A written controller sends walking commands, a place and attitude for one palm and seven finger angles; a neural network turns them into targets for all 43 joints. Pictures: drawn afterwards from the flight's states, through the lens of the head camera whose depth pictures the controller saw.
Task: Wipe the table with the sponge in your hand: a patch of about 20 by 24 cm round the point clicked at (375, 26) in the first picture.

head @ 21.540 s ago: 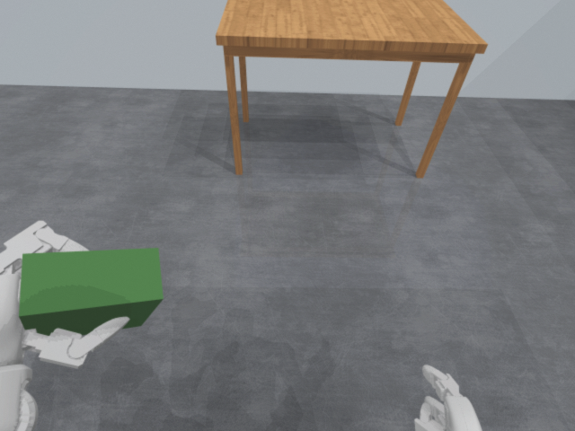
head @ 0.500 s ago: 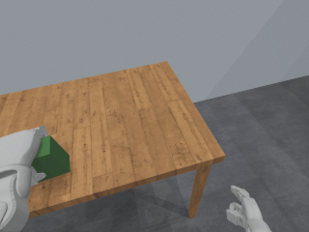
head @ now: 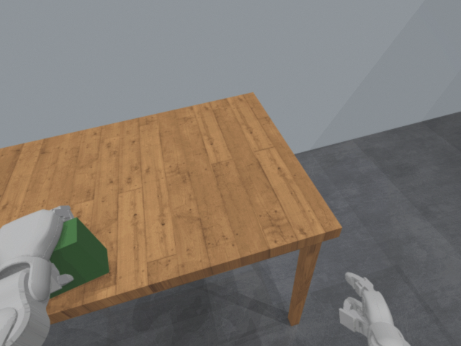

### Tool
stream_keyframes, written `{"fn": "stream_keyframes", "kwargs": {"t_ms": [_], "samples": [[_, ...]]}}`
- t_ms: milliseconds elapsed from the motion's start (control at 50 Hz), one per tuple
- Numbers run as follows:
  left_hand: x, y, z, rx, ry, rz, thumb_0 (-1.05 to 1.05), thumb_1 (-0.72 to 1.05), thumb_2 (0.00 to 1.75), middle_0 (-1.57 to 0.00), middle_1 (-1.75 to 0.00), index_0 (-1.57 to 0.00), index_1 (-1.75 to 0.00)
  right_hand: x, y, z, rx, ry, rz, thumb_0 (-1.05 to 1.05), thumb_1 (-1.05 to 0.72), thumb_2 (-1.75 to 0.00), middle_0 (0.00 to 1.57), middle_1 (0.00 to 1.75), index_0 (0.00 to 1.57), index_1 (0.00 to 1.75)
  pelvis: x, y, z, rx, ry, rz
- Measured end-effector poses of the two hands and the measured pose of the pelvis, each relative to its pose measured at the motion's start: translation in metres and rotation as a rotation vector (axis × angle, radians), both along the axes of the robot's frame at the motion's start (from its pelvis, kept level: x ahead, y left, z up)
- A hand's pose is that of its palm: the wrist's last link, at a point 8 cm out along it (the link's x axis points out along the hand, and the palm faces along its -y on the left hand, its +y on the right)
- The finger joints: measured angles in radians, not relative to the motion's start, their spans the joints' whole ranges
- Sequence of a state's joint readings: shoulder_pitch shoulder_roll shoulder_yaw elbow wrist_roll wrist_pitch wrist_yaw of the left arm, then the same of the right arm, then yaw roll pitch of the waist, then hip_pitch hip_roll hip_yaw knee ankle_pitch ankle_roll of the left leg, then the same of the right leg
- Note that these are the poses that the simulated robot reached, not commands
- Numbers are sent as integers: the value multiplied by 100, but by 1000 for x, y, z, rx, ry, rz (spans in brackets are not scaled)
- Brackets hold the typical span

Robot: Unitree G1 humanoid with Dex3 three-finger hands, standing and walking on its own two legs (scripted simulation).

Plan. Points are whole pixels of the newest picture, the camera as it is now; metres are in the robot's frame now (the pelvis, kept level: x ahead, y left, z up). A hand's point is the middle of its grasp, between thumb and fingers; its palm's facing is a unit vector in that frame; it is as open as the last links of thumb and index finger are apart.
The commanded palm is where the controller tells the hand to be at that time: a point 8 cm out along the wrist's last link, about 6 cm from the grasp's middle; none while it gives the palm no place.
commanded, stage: move the sponge above the wiping area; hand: left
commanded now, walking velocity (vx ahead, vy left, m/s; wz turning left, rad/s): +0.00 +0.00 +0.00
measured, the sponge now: (61, 266) +0.21 +0.34 +0.04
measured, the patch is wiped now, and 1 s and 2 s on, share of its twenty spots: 0.00 0.00 0.00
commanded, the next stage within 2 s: none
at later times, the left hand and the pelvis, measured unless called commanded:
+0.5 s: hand (84, 268) +0.21 +0.29 +0.05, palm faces -0.19 -0.17 -0.97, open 9.3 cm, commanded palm +0.20 +0.30 +0.14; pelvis +0.00 +0.00 +0.00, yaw +0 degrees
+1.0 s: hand (91, 268) +0.21 +0.27 +0.06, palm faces -0.12 -0.12 -0.99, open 9.2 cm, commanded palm +0.21 +0.31 +0.15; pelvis +0.01 +0.00 +0.00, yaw +0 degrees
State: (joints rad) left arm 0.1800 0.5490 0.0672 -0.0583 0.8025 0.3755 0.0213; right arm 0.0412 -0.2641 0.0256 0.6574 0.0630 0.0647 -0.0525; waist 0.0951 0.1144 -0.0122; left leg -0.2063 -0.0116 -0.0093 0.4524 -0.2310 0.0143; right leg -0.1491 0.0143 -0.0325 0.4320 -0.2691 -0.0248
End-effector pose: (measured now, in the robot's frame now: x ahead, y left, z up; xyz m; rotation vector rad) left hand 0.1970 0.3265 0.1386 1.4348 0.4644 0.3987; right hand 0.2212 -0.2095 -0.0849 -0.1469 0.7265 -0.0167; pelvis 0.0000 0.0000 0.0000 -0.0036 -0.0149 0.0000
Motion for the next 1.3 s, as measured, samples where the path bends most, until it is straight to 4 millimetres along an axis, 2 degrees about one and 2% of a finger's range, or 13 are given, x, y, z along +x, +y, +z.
{"fn": "stream_keyframes", "kwargs": {"t_ms": [80,160,300,400,500,580,700,800,920,1000,1160,1220,1300], "samples": [[-4,-34,-28,-79,114,-159,0,-42,106,-79,-138,-80,-138,2,4,3,-24,-26,29,1,-91,-90,20,30,20,30,-2,3,0,0,-1,3],[-3,-60,-20,-9,31,-342,0,-42,106,-80,-138,-81,-138,0,8,6,-62,-20,49,1,-91,-90,20,30,20,30,-2,2,0,-3,-7,-10],[9,-14,24,103,-185,-117,0,-43,106,-80,-138,-81,-138,-3,6,2,-19,21,16,1,-91,-90,20,30,20,30,-3,-2,1,-5,-16,-22],[6,8,4,12,-8,53,0,-42,106,-79,-138,-80,-138,0,-2,3,-9,12,3,1,-91,-90,20,30,20,30,-2,-1,1,0,-9,-4],[4,-35,-34,-92,155,-162,0,-43,106,-80,-138,-81,-138,3,-7,4,-57,-17,19,1,-91,-90,20,30,20,30,0,2,1,-2,1,2],[7,-65,-21,-15,41,-376,0,-43,106,-80,-138,-81,-138,2,-6,5,-92,-1,29,1,-91,-90,20,30,20,30,4,-1,0,-3,0,-17],[17,-29,27,123,-203,-188,0,-43,105,-80,-138,-81,-139,0,-4,-1,-29,38,-4,1,-91,-90,20,30,20,30,9,-4,0,-5,-2,-34],[9,7,18,36,-80,63,0,-43,105,-80,-139,-81,-139,5,-8,-3,9,37,-15,1,-91,-90,20,30,20,30,11,-4,0,2,3,-19],[-7,-27,-37,-114,168,-92,0,-43,105,-80,-139,-81,-139,14,-12,4,-60,-8,16,1,-91,-90,20,30,20,30,11,-2,-1,0,8,0],[-3,-52,-27,-39,71,-299,0,-43,105,-81,-139,-82,-139,14,-9,7,-119,-3,44,1,-91,-90,20,30,20,30,11,-4,-1,-4,-1,-6],[21,-4,31,108,-183,-72,0,-43,105,-81,-139,-82,-140,11,0,0,-23,23,4,1,-91,-90,20,30,20,30,9,-4,0,-5,3,-12],[22,9,19,37,-76,42,0,-43,105,-80,-140,-81,-140,10,0,-1,4,23,-6,1,-91,-90,20,30,20,30,9,-3,0,-1,9,-6],[18,-14,-21,-66,120,-32,0,-43,105,-80,-140,-81,-141,9,-3,-1,-8,8,6,1,-91,-90,20,30,20,30,8,1,0,0,19,2]]}}
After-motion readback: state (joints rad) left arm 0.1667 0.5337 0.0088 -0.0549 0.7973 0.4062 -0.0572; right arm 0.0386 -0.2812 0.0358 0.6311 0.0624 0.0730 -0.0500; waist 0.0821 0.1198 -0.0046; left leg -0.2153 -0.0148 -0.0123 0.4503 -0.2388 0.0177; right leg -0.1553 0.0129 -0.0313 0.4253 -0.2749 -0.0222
